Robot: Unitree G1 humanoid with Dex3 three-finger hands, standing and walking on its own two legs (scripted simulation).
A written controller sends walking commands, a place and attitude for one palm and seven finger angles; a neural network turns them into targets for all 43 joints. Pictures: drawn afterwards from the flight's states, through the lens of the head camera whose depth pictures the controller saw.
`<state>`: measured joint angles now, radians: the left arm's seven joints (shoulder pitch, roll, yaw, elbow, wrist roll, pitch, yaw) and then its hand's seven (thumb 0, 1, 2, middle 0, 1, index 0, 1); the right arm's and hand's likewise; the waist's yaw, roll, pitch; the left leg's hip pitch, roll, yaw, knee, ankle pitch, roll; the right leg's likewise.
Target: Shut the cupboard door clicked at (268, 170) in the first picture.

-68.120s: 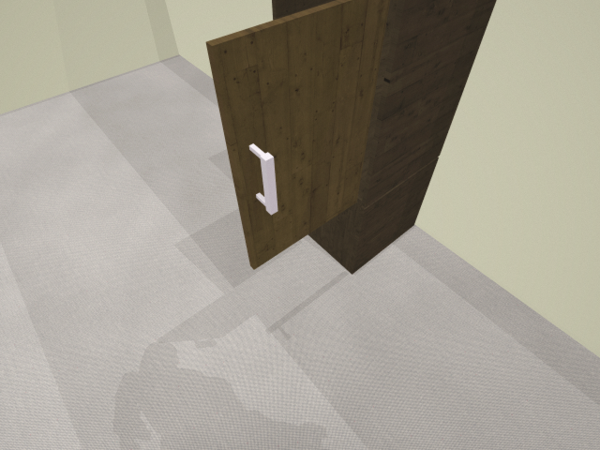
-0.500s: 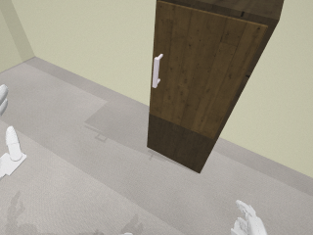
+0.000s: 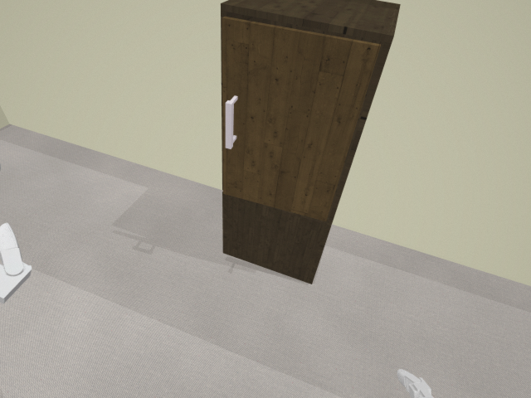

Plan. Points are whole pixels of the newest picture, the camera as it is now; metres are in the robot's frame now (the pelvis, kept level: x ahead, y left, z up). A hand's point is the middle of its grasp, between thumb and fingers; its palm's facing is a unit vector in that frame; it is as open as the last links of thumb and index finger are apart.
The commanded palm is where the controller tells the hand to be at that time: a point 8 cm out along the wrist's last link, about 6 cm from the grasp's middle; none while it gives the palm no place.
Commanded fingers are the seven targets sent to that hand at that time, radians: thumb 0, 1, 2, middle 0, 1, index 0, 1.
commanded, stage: stop stepping back and stand still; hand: left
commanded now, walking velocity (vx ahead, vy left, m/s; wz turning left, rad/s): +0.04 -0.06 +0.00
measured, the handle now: (231, 122) +0.87 +0.11 -0.01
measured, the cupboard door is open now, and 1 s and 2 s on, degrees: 3 3 3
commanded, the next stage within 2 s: let the arm hang, fingers relaxed in 0.60 s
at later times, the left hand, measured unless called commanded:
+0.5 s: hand out of the picture +0.15 +0.26 +0.18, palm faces +0.40 -0.81 -0.42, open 7.4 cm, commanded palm +0.09 +0.31 +0.19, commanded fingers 0.00 0.90 0.90 -0.20 -0.30 -0.20 -0.30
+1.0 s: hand out of the picture +0.02 +0.20 -0.16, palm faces -0.12 -0.98 -0.17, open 7.4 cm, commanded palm none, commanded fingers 0.00 0.90 0.90 -0.20 -0.30 -0.20 -0.30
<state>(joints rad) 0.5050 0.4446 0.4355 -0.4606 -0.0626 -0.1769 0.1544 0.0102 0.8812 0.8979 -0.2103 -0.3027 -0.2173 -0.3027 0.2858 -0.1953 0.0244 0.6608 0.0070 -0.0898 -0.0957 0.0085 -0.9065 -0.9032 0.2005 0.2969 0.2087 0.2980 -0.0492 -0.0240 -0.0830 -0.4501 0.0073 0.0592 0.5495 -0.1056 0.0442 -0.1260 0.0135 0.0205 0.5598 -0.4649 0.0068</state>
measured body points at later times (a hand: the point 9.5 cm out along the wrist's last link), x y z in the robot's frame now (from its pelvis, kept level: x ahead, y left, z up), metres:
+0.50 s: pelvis -0.05 +0.01 +0.01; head -0.07 +0.02 +0.46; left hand +0.13 +0.31 +0.21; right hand +0.10 -0.20 -0.07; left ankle +0.06 +0.10 -0.72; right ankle -0.07 -0.09 -0.72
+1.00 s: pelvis -0.05 +0.03 +0.01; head -0.03 +0.04 +0.46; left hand +0.03 +0.25 -0.14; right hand +0.03 -0.26 -0.11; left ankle +0.03 +0.12 -0.72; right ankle -0.08 -0.09 -0.72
